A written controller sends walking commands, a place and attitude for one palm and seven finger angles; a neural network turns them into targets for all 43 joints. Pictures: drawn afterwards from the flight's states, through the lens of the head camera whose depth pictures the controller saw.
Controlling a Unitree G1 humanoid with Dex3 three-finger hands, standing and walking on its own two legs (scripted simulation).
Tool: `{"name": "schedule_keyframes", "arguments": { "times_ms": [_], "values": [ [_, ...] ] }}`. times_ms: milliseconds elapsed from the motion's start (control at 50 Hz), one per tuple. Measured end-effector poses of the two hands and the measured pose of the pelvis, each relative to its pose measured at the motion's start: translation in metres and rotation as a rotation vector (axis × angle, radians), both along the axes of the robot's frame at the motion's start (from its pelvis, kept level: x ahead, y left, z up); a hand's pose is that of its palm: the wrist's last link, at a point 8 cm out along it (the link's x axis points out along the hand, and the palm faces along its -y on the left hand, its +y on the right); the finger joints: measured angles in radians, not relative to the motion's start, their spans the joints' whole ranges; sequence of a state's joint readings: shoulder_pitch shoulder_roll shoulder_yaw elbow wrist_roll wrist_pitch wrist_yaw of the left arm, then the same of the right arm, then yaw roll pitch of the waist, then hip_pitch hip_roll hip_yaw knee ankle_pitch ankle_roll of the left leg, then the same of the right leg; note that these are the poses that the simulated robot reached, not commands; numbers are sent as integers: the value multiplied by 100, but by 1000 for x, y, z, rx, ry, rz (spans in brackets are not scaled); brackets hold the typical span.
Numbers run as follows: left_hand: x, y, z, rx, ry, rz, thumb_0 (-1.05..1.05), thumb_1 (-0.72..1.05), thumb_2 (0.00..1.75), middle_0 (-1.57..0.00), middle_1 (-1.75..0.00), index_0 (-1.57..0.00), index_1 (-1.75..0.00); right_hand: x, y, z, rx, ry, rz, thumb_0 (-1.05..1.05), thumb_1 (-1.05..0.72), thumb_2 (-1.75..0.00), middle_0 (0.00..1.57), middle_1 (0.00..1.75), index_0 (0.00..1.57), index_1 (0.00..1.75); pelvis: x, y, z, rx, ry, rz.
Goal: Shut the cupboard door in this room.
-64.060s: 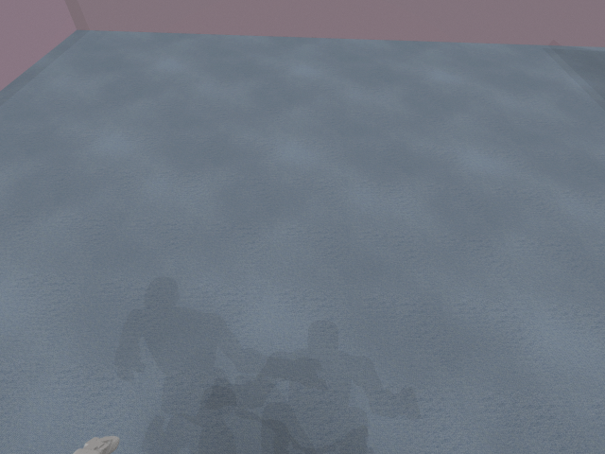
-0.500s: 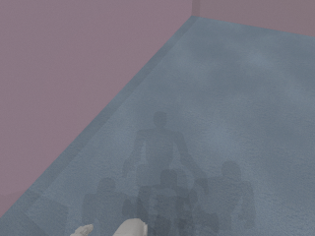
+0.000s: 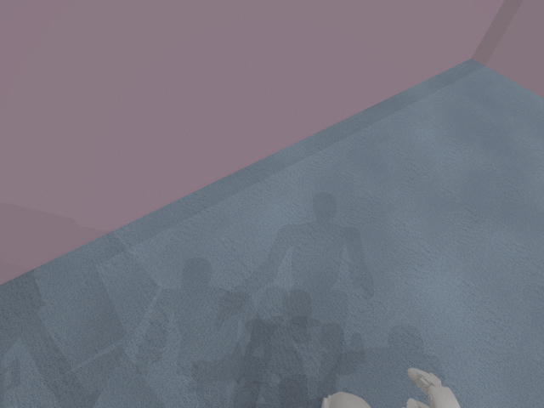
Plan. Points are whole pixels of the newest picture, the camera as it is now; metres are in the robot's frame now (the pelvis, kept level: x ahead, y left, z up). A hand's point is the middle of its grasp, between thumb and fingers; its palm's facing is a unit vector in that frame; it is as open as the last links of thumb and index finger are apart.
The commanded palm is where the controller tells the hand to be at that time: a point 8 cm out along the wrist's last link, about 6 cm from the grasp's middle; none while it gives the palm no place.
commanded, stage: turn to face it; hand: left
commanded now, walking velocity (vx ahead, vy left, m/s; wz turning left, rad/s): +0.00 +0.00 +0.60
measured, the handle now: out of the picture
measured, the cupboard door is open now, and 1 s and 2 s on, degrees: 100 100 100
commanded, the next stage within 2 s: none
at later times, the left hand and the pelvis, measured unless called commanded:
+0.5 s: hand out of the picture +0.07 +0.16 -0.14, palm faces +0.29 -0.91 -0.28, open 7.4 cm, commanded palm none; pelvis +0.02 -0.06 +0.00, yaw +19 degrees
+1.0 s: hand out of the picture -0.05 +0.22 -0.16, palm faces +0.60 -0.75 -0.27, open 7.4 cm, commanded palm none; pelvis +0.01 -0.01 +0.00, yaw +35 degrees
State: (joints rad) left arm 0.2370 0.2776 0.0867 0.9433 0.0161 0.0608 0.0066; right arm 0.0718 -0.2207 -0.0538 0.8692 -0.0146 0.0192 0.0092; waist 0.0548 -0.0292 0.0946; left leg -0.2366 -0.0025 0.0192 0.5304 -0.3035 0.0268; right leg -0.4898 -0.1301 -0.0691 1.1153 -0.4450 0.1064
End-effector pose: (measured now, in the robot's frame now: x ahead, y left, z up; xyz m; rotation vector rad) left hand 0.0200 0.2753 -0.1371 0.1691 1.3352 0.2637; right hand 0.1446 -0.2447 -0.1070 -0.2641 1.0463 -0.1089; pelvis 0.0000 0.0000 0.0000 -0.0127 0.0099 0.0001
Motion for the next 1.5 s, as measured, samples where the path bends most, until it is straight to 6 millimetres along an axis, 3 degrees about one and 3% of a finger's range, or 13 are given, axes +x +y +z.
{"name": "schedule_keyframes", "arguments": {
  "times_ms": [140,240,300,420,540,620,740,800,880,1000,1220,1380,1500],
  "values": [
    [48,-15,13,3,-148,-2,1,91,90,-20,-30,-20,-30,-24,-2,-13,30,93,5,0,-91,-90,21,30,20,30,4,-10,2,3,4,70],
    [76,-39,21,25,-229,-9,1,91,90,-20,-30,-20,-30,-43,-22,-36,57,183,-4,0,-91,-90,21,30,20,30,9,-30,-5,16,13,131],
    [81,-54,25,52,-274,-6,1,91,90,-20,-30,-20,-30,-47,-37,-52,70,228,2,0,-91,-90,21,30,20,30,11,-42,-11,19,8,180],
    [53,-73,36,62,-249,78,1,91,90,-21,-30,-20,-30,-37,-50,-49,69,289,67,0,-91,-90,20,30,19,30,14,-53,-1,48,-3,268],
    [7,-78,32,46,-185,195,1,91,90,-21,-30,-20,-30,-9,-43,-39,46,297,165,0,-91,-90,20,30,19,30,18,-54,5,61,4,350],
    [-35,-72,22,34,-129,289,1,91,90,-21,-30,-20,-30,24,-20,-34,23,258,259,0,-91,-90,20,30,19,30,15,-47,3,53,7,404],
    [-109,-49,-8,13,-35,437,1,91,90,-21,-30,-20,-30,79,39,-24,-14,106,416,0,-91,-90,20,30,19,30,8,-23,-14,23,10,482],
    [-131,-41,-12,9,19,487,1,91,90,-21,-30,-20,-30,93,62,-14,-19,44,464,0,-91,-90,20,30,19,30,6,-16,-12,15,5,502],
    [-131,-33,-1,12,-9,526,1,91,90,-20,-30,-20,-30,97,79,-3,-29,29,507,0,-91,-90,20,30,20,30,5,-11,-2,-1,0,546],
    [-109,-28,11,38,-105,549,1,91,90,-20,-30,-20,-30,91,87,-7,-8,76,548,0,-91,-90,21,30,20,30,10,-13,4,1,2,605],
    [-57,-57,26,128,-237,572,1,91,90,-21,-30,-20,-30,96,51,-52,24,226,576,0,-91,-90,21,30,20,30,37,-46,-10,21,8,745],
    [-79,-100,36,118,-191,696,1,91,90,-21,-30,-20,-30,122,44,-44,-13,288,669,0,-91,-90,20,30,19,30,49,-56,3,57,17,860],
    [-120,-129,29,82,-134,820,1,91,90,-21,-30,-20,-30,142,73,-36,-53,283,780,0,-91,-90,20,30,19,30,48,-54,6,56,28,946]
  ]
}}
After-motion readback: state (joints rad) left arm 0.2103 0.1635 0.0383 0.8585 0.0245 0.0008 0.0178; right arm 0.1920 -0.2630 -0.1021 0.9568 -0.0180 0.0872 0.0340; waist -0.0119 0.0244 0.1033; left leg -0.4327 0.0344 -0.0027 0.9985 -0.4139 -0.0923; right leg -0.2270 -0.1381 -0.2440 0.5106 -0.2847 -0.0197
